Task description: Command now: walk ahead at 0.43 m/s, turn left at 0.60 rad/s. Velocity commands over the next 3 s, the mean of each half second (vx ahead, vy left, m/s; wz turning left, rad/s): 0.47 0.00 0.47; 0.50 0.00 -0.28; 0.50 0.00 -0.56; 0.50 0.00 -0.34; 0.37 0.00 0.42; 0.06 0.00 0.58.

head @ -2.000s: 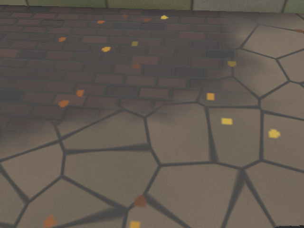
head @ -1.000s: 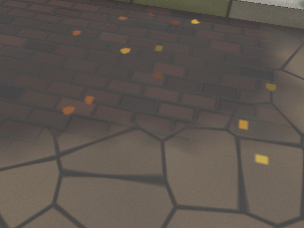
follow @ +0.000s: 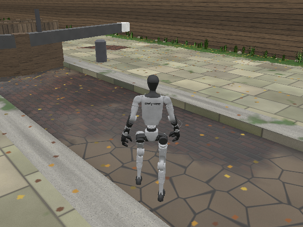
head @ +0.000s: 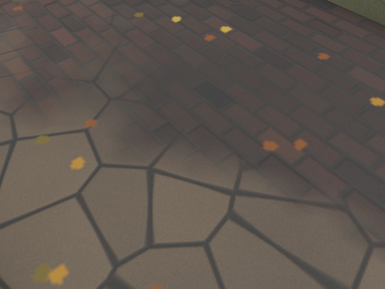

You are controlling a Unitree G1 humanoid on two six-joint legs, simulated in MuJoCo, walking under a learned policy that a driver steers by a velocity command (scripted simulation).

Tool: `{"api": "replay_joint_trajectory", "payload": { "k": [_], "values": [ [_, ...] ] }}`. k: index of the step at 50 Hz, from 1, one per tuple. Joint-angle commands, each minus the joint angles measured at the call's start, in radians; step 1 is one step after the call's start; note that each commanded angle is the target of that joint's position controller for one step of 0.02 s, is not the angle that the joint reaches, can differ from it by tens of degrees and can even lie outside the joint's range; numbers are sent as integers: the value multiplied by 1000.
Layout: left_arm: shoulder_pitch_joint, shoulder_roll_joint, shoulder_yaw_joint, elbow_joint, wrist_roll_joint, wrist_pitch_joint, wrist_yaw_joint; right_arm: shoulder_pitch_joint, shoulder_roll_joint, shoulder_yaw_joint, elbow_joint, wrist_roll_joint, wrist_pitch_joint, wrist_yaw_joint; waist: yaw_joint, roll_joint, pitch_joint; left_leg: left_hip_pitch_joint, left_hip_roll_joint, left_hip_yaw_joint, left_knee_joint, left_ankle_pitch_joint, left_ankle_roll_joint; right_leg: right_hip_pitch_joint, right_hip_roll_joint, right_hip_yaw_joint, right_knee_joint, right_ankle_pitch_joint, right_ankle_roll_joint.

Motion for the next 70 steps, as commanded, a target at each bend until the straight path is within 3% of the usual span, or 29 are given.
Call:
{"api": "replay_joint_trajectory", "payload": {
  "k": [1, 5, 7, 8, 9, 10, 11, 13, 17, 28, 31, 33, 34, 35, 36, 37, 39, 40, 45, 50, 55, 59, 60, 61, 62, 63, 64, 67, 70],
  "values": [
    [25, 155, 35, -25, -2, -18, 5, -218, -30, 10, -133, 1, -25, 10, 38, -167, 103, -68, 12, 82, -132, -39, 29, -8, -273, 93, -79, 221, -133],
    [43, 189, 38, 0, 0, -1, 10, -176, -45, 8, -134, -11, -27, -7, -4, -183, 50, 142, -78, 188, -250, -192, 109, 10, -285, 4, 120, 686, -109],
    [42, 182, 25, 1, -8, 12, 13, 117, -94, -22, -41, -21, -46, -31, -134, -113, -140, 543, -136, 161, -366, -141, 166, -115, -241, -86, 545, 816, -65],
    [41, 120, 5, -61, -23, 9, -1, 256, -211, -59, -30, -21, -45, -50, -185, 84, -274, 860, 132, -260, -452, -439, 269, -470, -161, -112, 900, 420, -2],
    [-27, 99, 5, -114, -2, -1, -10, 225, -262, -65, -40, 15, -42, -55, -138, 179, -307, 937, 316, -708, -599, -367, 324, -716, -15, 35, 1106, -216, 25],
    [-117, 163, 19, -126, 4, -5, -12, 218, -243, -62, -26, 25, -38, -61, -164, 51, -202, 887, 288, -585, -587, -166, 323, -795, -57, 147, 1147, -157, 10],
    [-116, 140, 11, -124, -8, -14, -15, 180, -193, -49, -15, 26, -40, -70, -121, 4, -101, 775, 250, -432, -568, 4, 306, -781, -101, 150, 1082, -74, -1],
    [-72, 128, 8, -95, 10, -3, -14, 85, -115, -24, -26, 28, -48, -85, -37, -16, -11, 587, 149, -270, -595, 200, 252, -664, -143, 151, 925, -34, 3],
    [-35, 106, 7, -62, 24, 42, -30, 101, -99, -12, -5, 39, -83, -82, -3, 12, -8, 506, 90, -172, -656, 319, 249, -601, -126, 113, 833, 44, 35],
    [-397, 70, -19, -163, 1, 24, -42, 289, -73, 14, 115, 19, -106, -106, -109, 4, 92, 699, 116, -84, -715, 555, 171, -706, -51, 38, 422, 294, -27],
    [-323, 89, -14, -145, -6, 22, -34, 256, -91, 17, 133, 8, -112, -120, -49, 22, 53, 733, 137, -19, -620, 905, 136, -534, 27, 16, 361, 197, -91],
    [-99, 130, 5, -69, -9, 17, -17, 230, -119, 10, 136, -9, -105, -132, 50, 33, -62, 760, 140, 14, -346, 1098, 112, -331, 88, 29, 338, 112, -126],
    [53, 142, 13, -21, -1, 9, -7, 204, -131, 8, 131, -3, -101, -131, 128, 10, -127, 671, 115, 47, -124, 984, 103, -140, 65, 61, 256, 154, -153],
    [195, 225, 35, 6, 13, 12, 9, 212, -95, 21, 98, 1, -109, -128, 163, -112, -232, 482, 39, 99, 223, 573, 92, 75, -152, 338, 253, 98, -225],
    [140, 263, 47, 8, -1, 25, 3, 305, -28, 26, 92, 23, -119, -105, 44, -340, -284, 78, -187, 60, 565, -337, 37, 286, -358, 895, 131, 158, -404],
    [22, 231, 46, -12, -33, 24, -14, 241, -92, 22, 74, -8, -127, -102, 19, -156, -191, -23, -105, -61, 591, -287, 67, 192, -330, 871, 74, 102, -396],
    [-70, 134, 24, -24, -17, 23, -17, 123, -90, 26, 40, 1, -141, -90, -16, -11, -4, -25, -16, -47, 472, -179, 66, -63, -268, 639, 23, 168, -344],
    [-67, 117, 18, -15, -14, 17, -13, 99, -76, 27, 25, -6, -128, -89, -38, 0, 26, 9, 9, -47, 406, -174, 54, -145, -224, 574, 14, 243, -316],
    [-18, 163, 29, 12, -24, -5, -6, 53, -26, 48, -18, -14, -73, -82, -65, -65, 22, 60, 32, 19, 166, -116, -27, -277, -122, 426, -36, 370, -280],
    [73, 164, 37, 24, -28, 8, -3, -165, -18, 57, -97, -3, -74, -74, 18, -106, 29, 19, 14, 44, -113, 106, -61, -209, -74, 417, -11, 404, -203],
    [115, 174, 45, 17, -7, 19, 8, -266, -33, 62, -147, 10, -89, -73, 53, -131, 13, 38, -26, 30, -252, 82, -43, -89, -101, 483, 84, 509, -185],
    [8, 203, 54, -23, -11, 8, 8, 6, -114, 31, -80, 11, -120, -93, -97, -99, -87, 458, -50, 3, -436, -1, 26, -174, -55, 493, 347, 585, -117],
    [14, 148, 38, -46, -26, -4, -3, 152, -183, 12, -69, -10, -130, -111, -150, 7, -219, 677, 130, -167, -472, -163, 75, -268, 7, 419, 588, 421, -91],
    [107, 52, 17, -80, -54, -4, -3, 197, -267, -12, -75, -26, -113, -121, -114, 222, -331, 918, 394, -583, -547, -283, 179, -567, 155, 275, 851, -193, -58],
    [124, 130, 23, -64, -20, 11, 6, 153, -218, -13, -70, -12, -96, -116, -76, 167, -288, 846, 413, -715, -575, -386, 211, -676, 81, 247, 972, -262, -69],
    [65, 155, 30, -49, -7, 20, 4, 96, -120, 7, -89, -6, -93, -111, -72, 27, -155, 720, 360, -562, -585, -380, 191, -687, 29, 248, 997, -164, -67],
    [12, 137, 28, -56, -5, 22, -7, 58, -70, 19, -88, -4, -96, -107, -66, -16, -75, 619, 304, -412, -609, -244, 172, -670, -1, 233, 966, -93, -56],
    [-20, 108, 25, -71, 13, 50, -33, 85, -51, 23, -54, 5, -116, -105, -41, 68, -23, 515, 217, -175, -647, 33, 136, -629, -40, 205, 926, -38, -32],
    [-89, 89, 19, -108, 11, 65, -48, 119, -58, 14, -32, 19, -136, -97, -35, 55, -17, 521, 226, -81, -679, 152, 155, -687, -56, 194, 912, 21, -19]
  ]
}}
Next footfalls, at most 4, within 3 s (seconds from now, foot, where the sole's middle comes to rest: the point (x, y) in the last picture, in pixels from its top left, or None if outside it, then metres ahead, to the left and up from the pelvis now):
0.14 left None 0.19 0.13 -0.78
0.68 right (194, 271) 0.56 0.08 -0.78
1.20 left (149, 201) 0.84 0.27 -0.78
1.72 right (220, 164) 1.03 -0.01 -0.78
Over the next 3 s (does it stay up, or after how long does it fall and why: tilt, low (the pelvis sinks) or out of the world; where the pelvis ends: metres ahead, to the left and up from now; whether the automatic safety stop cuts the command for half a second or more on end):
stays up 1.34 -0.10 0.00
